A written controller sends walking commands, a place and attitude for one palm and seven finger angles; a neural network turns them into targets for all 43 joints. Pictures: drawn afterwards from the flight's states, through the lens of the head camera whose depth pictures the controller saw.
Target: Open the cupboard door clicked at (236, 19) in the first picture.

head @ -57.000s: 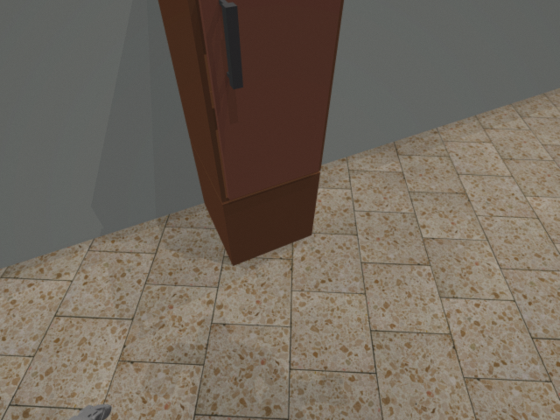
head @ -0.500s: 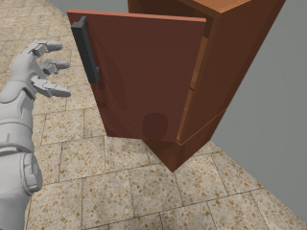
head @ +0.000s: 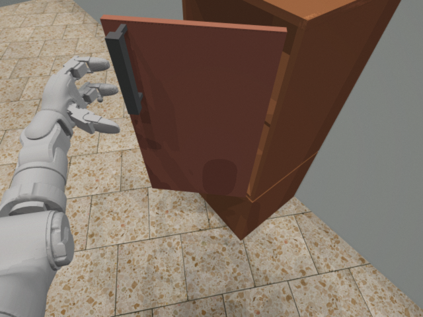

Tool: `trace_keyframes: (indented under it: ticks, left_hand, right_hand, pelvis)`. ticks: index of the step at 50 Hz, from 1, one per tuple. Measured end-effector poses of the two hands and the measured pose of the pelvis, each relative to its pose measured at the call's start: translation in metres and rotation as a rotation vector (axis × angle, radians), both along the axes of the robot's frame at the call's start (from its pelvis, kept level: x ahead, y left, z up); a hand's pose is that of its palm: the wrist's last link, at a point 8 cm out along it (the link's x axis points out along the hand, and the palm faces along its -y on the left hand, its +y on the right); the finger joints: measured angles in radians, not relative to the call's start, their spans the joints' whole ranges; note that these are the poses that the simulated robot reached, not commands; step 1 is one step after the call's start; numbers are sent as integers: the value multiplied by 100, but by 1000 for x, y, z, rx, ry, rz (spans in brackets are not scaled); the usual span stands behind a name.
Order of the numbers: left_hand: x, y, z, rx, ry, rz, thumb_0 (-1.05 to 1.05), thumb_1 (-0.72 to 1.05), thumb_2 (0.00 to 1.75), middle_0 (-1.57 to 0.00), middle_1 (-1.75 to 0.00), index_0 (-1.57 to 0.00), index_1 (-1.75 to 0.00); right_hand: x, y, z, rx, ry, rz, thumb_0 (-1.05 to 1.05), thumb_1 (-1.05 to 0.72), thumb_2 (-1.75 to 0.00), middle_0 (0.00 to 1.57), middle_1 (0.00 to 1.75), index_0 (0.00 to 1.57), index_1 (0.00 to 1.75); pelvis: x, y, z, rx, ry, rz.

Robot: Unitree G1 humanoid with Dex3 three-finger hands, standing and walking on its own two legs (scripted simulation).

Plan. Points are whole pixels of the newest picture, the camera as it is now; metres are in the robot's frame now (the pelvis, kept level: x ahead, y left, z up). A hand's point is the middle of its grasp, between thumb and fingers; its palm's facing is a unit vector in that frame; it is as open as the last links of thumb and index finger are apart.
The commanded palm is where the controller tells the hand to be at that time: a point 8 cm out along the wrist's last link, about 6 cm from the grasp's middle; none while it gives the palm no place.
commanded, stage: slide the fingers in behind the handle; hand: left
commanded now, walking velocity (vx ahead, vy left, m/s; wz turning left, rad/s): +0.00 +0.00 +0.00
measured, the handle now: (129, 72) +0.56 +0.15 +0.17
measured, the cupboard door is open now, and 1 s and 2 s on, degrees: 45 46 47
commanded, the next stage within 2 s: move the hooked fingers beside the handle in 1.22 s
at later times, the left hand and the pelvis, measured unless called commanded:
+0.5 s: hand (110, 100) +0.46 +0.17 +0.17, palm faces -0.03 -1.00 +0.00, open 14.3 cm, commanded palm +0.44 +0.21 +0.17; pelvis +0.00 +0.00 +0.00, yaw +0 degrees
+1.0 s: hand (113, 103) +0.46 +0.17 +0.17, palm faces -0.01 -1.00 -0.02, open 14.7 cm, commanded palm +0.44 +0.19 +0.17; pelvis +0.00 +0.00 +0.00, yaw +2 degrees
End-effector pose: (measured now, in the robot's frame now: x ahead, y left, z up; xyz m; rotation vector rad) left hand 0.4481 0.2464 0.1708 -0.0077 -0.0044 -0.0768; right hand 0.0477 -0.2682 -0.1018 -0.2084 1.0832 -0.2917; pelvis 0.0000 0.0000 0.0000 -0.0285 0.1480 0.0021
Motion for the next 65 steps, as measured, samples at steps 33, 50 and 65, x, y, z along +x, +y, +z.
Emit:
trace_keyframes:
  ticks: [33,50,65]
  left_hand:
    - [-7,-23,0,18,-2,62,-1,-50,30,-22,-117,-20,-118]
    - [-12,-25,0,24,-6,63,-1,-50,30,-17,-116,-16,-117]
    - [-16,-24,-1,17,-7,56,-1,-50,30,-17,-116,-17,-116]
  right_hand:
    - [7,1,-5,24,-5,41,0,-90,-90,21,30,20,30]
    - [30,13,-6,46,-52,93,0,-90,-90,21,30,20,30]
    - [26,14,-5,42,-52,88,0,-90,-90,21,30,20,30]
  pelvis:
    - [-1,-2,1,5,-19,22]
    - [1,1,1,7,-24,36]
    - [-1,3,2,7,-34,33]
